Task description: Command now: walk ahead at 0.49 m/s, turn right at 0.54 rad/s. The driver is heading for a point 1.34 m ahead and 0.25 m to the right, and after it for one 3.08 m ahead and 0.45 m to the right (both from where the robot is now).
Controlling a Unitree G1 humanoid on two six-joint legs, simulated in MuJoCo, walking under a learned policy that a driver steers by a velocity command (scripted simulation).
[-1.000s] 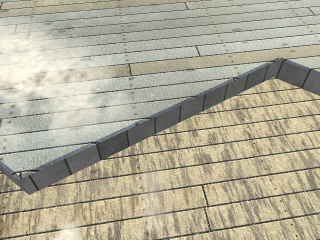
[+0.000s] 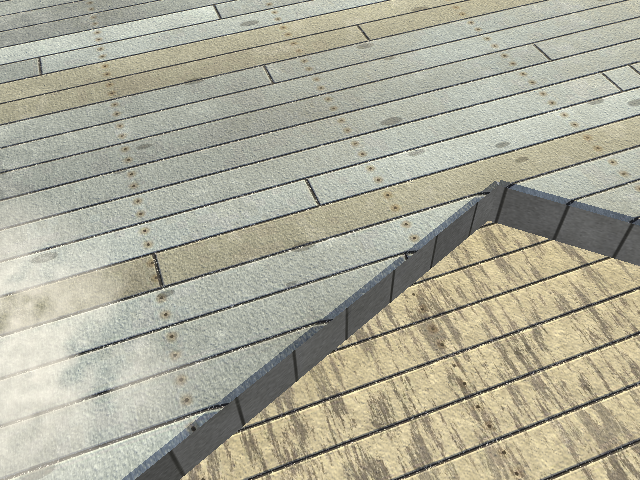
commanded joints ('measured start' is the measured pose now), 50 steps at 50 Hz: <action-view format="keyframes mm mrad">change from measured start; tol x32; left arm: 1 -5 177 44 -74 -11 -10 17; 50 -180 168 46 -265 34 44 6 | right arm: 1 -55 -35 -3 -64 9 -2 -1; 50 201 -89 -38 -35 -2 99 -26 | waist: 1 -1 -93 17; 11 -123 217 -350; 32 -116 49 74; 39 58 -124 -498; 50 -93 -112 -177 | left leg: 1 181 -80 62 -235 160 -18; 9 467 -99 31 -460 -12 62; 12 1084 338 -682 -538 -374 309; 18 541 159 -95 -650 137 187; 30 708 168 189 -679 130 154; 35 697 119 298 -276 755 79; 36 570 71 315 -52 648 34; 38 -23 -137 106 606 -681 -41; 50 208 -11 47 136 -192 -58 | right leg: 1 -164 -203 173 -110 93 -137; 9 20 -222 339 195 134 -72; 13 -654 -133 127 1003 -325 50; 32 -501 -200 -115 364 93 40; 36 56 -55 -167 177 195 -62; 38 610 -576 629 199 763 -381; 44 -98 -366 169 28 617 -210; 50 -110 -315 76 22 540 -163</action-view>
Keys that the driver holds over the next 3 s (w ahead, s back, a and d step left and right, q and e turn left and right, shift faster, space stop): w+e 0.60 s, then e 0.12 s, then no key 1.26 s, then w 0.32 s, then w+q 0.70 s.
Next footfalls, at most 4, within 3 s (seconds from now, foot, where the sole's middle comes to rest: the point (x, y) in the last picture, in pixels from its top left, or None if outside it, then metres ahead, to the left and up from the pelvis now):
0.20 left None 0.30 0.14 -0.78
0.72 right None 0.48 -0.21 -0.78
1.18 left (363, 426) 0.60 -0.01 -0.78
2.40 right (479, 460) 0.54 -0.25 -0.78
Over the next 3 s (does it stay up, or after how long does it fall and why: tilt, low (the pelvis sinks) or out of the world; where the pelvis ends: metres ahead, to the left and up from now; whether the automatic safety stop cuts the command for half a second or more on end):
stays up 0.82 -0.26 -0.02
